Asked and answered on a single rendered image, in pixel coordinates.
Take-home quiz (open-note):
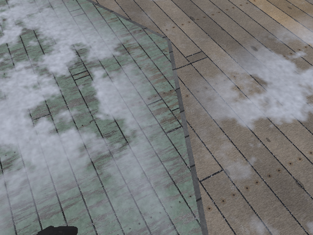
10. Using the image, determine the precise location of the left robot hand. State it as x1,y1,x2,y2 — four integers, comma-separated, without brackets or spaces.
36,225,78,235

